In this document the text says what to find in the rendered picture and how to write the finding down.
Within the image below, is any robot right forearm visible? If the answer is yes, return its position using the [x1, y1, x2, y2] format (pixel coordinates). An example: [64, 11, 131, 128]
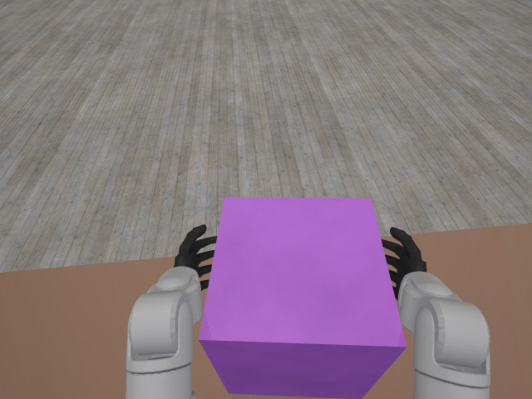
[397, 271, 490, 399]

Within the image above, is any carton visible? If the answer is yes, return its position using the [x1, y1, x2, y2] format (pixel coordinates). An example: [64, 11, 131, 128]
[199, 197, 407, 399]

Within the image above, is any robot left forearm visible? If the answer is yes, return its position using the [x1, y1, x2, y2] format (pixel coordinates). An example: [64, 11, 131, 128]
[126, 266, 203, 399]

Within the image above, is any right robot hand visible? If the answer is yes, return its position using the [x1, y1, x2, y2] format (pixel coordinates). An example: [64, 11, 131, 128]
[382, 227, 426, 301]

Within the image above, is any left robot hand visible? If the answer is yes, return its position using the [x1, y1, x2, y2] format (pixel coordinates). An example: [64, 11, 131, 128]
[174, 224, 217, 291]

